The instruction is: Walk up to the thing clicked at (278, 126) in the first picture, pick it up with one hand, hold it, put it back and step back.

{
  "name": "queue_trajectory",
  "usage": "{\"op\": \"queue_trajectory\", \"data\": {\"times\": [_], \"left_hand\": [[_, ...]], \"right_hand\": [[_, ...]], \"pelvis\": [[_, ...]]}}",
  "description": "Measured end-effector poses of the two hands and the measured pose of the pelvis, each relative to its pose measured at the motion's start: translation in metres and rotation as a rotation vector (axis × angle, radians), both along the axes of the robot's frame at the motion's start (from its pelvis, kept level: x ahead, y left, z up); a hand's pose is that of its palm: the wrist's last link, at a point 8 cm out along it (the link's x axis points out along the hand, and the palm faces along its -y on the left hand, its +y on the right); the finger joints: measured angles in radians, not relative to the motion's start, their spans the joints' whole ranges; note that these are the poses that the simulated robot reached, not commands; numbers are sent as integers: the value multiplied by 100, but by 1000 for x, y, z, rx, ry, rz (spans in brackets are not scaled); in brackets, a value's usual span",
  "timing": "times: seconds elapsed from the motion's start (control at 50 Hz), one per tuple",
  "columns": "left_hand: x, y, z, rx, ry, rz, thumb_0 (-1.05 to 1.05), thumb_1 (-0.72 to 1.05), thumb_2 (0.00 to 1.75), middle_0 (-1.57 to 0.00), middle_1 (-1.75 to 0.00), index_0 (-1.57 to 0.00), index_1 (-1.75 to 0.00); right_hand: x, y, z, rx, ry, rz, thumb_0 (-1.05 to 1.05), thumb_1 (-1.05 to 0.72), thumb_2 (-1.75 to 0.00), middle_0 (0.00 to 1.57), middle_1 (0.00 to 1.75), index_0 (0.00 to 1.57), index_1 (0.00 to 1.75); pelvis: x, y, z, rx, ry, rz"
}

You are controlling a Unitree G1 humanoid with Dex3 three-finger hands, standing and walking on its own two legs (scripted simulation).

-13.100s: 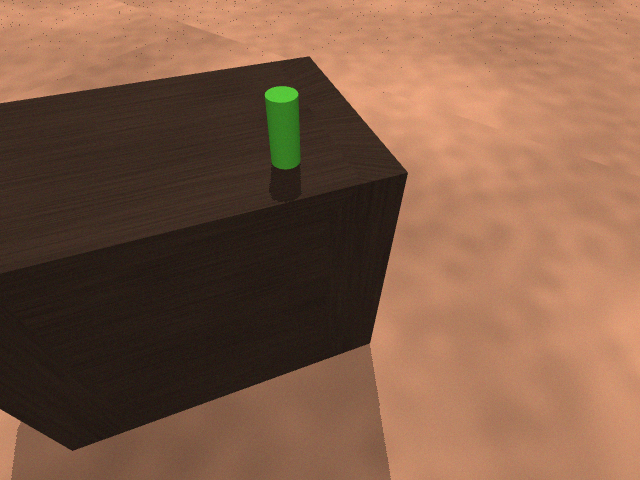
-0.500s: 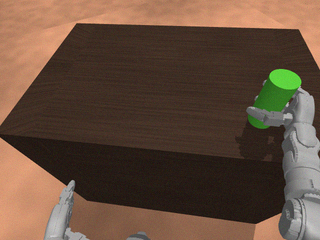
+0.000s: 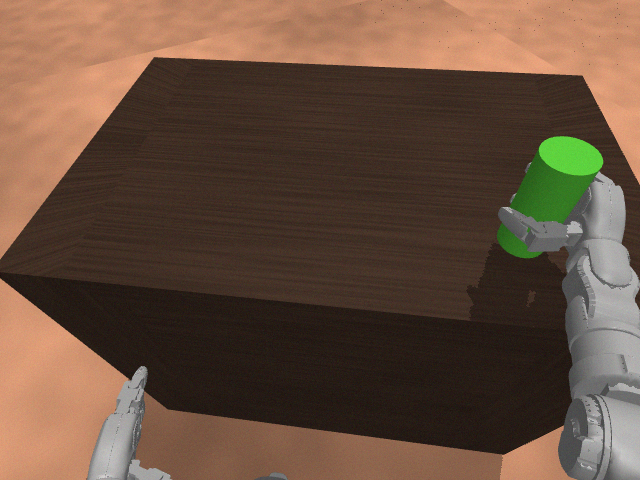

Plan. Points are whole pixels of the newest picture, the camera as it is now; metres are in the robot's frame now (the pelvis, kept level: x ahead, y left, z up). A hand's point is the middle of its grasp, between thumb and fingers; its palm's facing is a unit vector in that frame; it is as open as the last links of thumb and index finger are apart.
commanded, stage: settle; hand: right
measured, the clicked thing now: (542, 202) +0.45 -0.21 +0.11
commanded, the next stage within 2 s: lift in 0.46 s
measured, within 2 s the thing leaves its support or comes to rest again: neither
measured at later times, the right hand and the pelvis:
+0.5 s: hand (543, 186) +0.45 -0.21 +0.14, palm faces +0.17 +0.99 +0.00, open 9.1 cm; pelvis +0.00 +0.00 +0.01, yaw +0 degrees
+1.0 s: hand (564, 164) +0.43 -0.20 +0.19, palm faces +0.17 +0.99 -0.01, open 9.1 cm; pelvis +0.01 +0.00 +0.02, yaw +0 degrees
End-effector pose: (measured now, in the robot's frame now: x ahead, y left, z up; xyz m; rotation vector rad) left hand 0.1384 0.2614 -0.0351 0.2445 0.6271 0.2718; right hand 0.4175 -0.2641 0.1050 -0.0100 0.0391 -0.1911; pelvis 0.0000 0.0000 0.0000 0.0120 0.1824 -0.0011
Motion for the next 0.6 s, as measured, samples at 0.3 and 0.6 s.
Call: {"op": "queue_trajectory", "data": {"times": [0.3,0.6], "left_hand": [[4,7,2,-13,8,15,-1,-53,6,-6,-5,-6,-5],[1,5,-1,-30,23,26,-1,-53,6,-6,-5,-5,-5]], "right_hand": [[4,6,23,17,11,19,-2,32,-105,78,110,81,112],[4,7,41,9,-5,16,-1,32,-106,76,112,79,114]], "pelvis": [[3,2,9,-8,-32,0],[2,3,15,-9,-57,1]]}}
